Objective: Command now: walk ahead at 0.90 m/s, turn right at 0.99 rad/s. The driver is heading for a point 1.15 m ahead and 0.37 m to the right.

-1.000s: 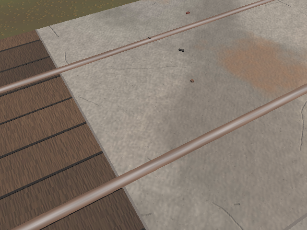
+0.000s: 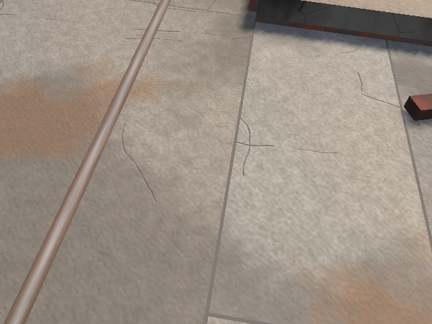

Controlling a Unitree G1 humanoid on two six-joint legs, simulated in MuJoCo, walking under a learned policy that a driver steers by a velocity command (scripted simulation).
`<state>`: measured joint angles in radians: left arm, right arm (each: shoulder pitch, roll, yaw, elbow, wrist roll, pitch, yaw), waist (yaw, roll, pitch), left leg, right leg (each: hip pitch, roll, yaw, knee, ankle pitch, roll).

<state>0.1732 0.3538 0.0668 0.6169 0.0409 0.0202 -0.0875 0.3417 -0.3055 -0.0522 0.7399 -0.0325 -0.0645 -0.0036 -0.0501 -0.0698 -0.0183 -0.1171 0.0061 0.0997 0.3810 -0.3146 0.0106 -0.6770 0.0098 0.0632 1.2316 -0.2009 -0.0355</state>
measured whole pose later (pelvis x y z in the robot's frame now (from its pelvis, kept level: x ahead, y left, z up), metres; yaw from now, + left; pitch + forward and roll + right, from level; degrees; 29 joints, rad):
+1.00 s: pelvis +0.81 -0.33 +0.00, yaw -35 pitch +2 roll +1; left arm -0.07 0.27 -0.04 0.60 0.04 -0.08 -0.07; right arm 0.62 -0.29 -0.06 0.92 -0.01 -0.07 0.02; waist -0.14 -0.01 0.00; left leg 0.02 -0.03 -0.10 0.29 -0.35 0.01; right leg -0.62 -0.03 0.05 0.67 -0.12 -0.01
